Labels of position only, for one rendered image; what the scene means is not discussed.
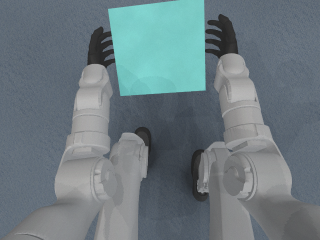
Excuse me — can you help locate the carton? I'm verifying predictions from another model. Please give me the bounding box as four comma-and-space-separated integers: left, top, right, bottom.
108, 0, 206, 96

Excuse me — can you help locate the right robot forearm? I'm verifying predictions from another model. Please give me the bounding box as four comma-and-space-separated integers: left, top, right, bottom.
213, 53, 292, 179

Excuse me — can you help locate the left robot forearm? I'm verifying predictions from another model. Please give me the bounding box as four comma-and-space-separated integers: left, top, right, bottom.
54, 64, 113, 196

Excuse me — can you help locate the left robot upper arm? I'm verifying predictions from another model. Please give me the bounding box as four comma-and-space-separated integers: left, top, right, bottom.
0, 156, 118, 240

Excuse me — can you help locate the robot right foot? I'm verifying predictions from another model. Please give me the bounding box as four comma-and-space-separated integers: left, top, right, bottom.
191, 149, 209, 202

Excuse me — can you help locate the right robot upper arm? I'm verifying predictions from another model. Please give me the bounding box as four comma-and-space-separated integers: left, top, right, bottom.
222, 151, 320, 240

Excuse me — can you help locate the robot right hand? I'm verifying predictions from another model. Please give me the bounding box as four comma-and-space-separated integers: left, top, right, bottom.
205, 14, 239, 58

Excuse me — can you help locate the robot left thigh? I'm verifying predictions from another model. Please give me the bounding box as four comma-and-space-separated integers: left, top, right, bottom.
93, 139, 149, 240

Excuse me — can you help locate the robot left hand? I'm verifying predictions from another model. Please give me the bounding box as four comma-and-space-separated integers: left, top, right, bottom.
87, 26, 116, 68

